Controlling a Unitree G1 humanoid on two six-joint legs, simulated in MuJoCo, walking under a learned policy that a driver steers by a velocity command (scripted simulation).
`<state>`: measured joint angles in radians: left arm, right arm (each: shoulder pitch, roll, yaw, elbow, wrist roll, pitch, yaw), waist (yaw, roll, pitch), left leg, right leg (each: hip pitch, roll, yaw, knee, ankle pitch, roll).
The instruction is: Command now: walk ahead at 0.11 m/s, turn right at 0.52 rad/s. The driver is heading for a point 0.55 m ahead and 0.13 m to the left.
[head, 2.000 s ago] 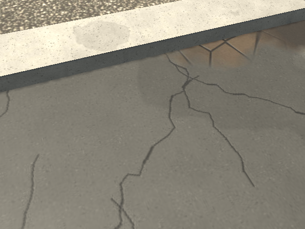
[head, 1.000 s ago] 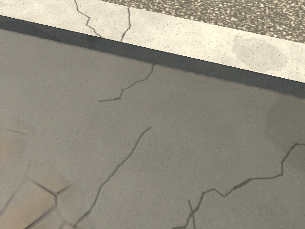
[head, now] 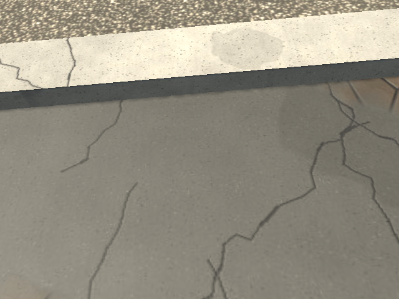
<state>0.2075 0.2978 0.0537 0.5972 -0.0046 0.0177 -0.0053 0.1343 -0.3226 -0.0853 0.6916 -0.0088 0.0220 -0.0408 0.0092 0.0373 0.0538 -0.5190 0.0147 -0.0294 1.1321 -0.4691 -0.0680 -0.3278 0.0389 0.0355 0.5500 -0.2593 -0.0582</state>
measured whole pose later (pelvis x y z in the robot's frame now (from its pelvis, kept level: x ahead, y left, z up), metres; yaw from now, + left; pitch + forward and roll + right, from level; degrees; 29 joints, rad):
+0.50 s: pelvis +0.13 +0.06 +0.00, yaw +4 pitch +2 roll +0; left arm 0.33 0.33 0.05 0.71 -0.01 -0.06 -0.01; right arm 0.20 -0.30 -0.05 0.69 0.03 -0.07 0.03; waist 0.03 -0.04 -0.01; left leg -0.34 -0.03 0.01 0.56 -0.26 0.06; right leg -0.25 0.00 0.02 0.85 -0.44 0.00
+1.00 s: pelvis +0.40 +0.07 -0.01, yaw +20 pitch +2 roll -1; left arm 0.09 0.28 0.04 0.64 0.01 -0.10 -0.03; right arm 0.35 -0.31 -0.05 0.74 0.02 -0.01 -0.03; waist -0.04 0.02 0.06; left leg -0.32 -0.07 -0.15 1.18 -0.52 -0.02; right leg -0.40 0.04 -0.01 0.50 -0.14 -0.03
